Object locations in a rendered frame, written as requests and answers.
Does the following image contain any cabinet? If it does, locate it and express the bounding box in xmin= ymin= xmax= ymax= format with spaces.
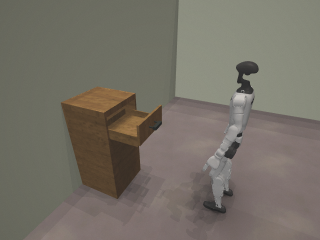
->
xmin=61 ymin=86 xmax=141 ymax=199

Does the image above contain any robot left forearm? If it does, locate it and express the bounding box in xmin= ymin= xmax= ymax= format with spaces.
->
xmin=214 ymin=126 xmax=238 ymax=159

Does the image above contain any drawer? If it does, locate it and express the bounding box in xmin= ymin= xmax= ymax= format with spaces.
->
xmin=107 ymin=105 xmax=162 ymax=147

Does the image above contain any robot right hand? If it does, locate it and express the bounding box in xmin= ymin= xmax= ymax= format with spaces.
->
xmin=224 ymin=124 xmax=229 ymax=134

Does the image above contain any left robot thigh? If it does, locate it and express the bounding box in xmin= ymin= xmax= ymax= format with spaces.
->
xmin=211 ymin=142 xmax=237 ymax=184

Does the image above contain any robot left upper arm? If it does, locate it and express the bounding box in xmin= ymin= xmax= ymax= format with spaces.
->
xmin=229 ymin=94 xmax=247 ymax=134

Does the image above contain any handle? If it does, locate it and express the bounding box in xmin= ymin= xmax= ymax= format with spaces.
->
xmin=149 ymin=121 xmax=162 ymax=131

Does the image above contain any right robot shin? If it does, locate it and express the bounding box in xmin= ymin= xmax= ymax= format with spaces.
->
xmin=220 ymin=159 xmax=232 ymax=191

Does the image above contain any robot left hand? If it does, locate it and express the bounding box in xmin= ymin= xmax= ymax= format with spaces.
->
xmin=202 ymin=155 xmax=221 ymax=177

